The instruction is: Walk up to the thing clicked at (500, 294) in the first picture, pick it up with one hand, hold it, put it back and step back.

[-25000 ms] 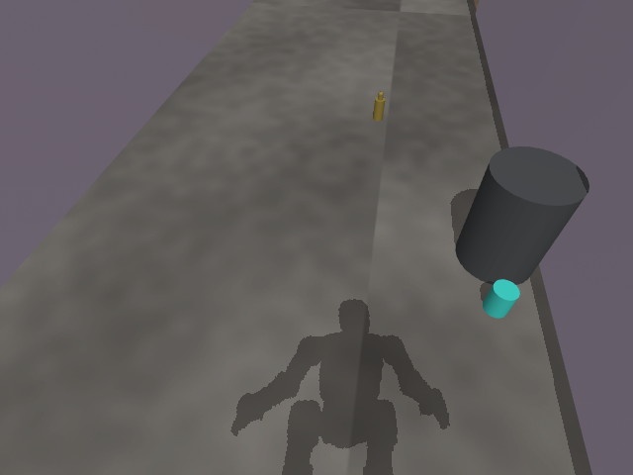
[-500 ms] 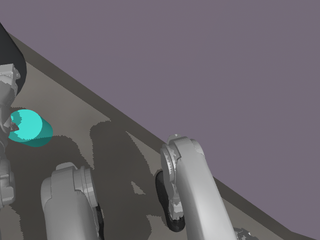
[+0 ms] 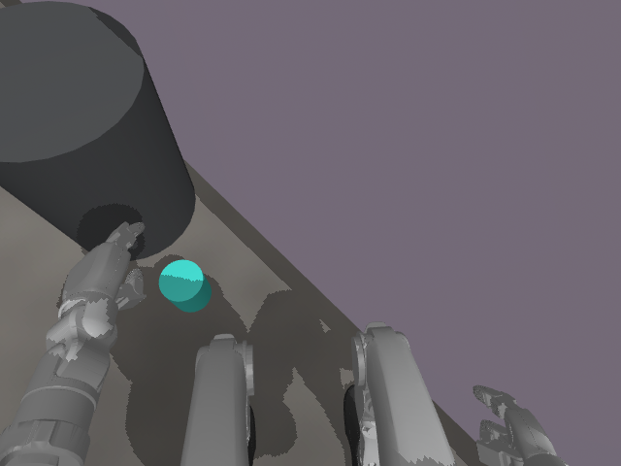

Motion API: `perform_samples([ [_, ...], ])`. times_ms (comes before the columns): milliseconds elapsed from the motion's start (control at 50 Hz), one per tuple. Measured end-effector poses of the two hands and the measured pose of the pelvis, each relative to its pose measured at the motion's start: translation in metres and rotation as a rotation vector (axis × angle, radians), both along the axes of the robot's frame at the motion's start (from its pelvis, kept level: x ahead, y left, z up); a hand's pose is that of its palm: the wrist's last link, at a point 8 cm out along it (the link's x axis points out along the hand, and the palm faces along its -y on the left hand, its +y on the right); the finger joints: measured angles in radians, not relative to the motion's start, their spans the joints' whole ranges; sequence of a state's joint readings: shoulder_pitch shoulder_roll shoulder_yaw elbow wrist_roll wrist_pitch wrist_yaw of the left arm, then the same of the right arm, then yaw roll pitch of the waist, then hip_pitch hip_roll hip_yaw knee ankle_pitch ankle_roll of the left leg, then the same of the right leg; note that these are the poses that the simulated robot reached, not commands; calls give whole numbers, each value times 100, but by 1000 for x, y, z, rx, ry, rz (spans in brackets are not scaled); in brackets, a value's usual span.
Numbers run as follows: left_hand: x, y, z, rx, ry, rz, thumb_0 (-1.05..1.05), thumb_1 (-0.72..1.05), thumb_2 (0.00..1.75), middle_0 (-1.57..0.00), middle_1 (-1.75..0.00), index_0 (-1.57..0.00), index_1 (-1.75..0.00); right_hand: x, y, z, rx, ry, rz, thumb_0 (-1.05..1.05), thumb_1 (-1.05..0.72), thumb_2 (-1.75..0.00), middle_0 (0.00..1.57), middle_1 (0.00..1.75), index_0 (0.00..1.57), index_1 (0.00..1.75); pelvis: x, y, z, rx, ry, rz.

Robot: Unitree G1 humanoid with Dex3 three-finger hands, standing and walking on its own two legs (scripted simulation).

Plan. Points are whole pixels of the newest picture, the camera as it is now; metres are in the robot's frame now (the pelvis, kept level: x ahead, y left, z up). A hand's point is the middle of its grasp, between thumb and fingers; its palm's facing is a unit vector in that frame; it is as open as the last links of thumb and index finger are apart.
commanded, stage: home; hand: left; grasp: from above
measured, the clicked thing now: (187, 287) +0.45 +0.23 -0.43
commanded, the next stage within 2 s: none
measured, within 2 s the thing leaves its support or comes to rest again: neither
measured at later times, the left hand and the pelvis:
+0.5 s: hand (85, 363) +0.25 +0.19 +0.09, palm faces +0.06 -0.96 -0.28, open 7.4 cm; pelvis +0.04 +0.00 +0.17, yaw +2 degrees
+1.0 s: hand (4, 416) +0.22 +0.19 +0.18, palm faces +0.11 -0.97 -0.21, open 7.4 cm; pelvis +0.07 +0.00 +0.23, yaw +3 degrees
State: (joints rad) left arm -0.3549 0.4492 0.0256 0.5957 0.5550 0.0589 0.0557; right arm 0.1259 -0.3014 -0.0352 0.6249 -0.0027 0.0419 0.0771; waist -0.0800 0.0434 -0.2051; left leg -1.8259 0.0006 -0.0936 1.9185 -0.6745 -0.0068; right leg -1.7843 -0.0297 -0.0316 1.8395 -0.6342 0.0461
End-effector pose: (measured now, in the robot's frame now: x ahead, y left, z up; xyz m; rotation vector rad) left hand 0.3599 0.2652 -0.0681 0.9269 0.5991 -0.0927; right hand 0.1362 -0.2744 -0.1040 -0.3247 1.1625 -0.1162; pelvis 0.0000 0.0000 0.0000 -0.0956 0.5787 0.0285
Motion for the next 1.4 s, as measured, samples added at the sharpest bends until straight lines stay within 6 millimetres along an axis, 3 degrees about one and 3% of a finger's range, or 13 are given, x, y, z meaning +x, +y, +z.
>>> perform_samples([
  [260, -86, -17, 90, -328, 57, 300, 1, 88, 89, -21, -30, -21, -30, 34, 44, 87, 79, -223, -19, 1, -90, -89, 20, 30, 23, 31, 8, -2, 85, 27, -125, 10],
  [540, -128, -26, 205, -547, 86, 545, 1, 90, 90, -21, -30, -20, -30, 39, 56, 192, 54, -320, -37, 1, -90, -89, 20, 30, 26, 33, 42, -2, 180, 39, -285, 29],
  [720, -151, -28, 264, -590, 75, 579, 1, 90, 90, -21, -30, -20, -30, 41, 57, 230, 41, -353, -45, 1, -90, -89, 20, 30, 29, 34, 64, 0, 217, 48, -365, 38],
  [840, -158, -27, 277, -593, 72, 576, 1, 90, 90, -20, -30, -20, -30, 42, 58, 234, 38, -357, -42, 1, -90, -89, 20, 30, 30, 34, 70, 1, 224, 52, -389, 41],
  [1400, -158, -30, 275, -598, 83, 555, 1, 89, 89, -20, -30, -20, -30, 42, 55, 236, 32, -381, -14, 2, -90, -89, 20, 30, 32, 35, 67, 0, 225, 56, -412, 36],
])
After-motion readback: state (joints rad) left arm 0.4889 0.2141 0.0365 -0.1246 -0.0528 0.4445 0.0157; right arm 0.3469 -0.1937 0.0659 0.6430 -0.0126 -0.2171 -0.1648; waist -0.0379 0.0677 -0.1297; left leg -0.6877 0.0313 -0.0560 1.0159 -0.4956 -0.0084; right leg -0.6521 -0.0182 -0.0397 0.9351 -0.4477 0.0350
